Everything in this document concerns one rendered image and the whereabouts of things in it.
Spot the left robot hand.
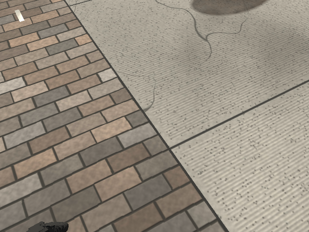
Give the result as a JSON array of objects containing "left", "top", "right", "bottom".
[{"left": 26, "top": 221, "right": 69, "bottom": 232}]

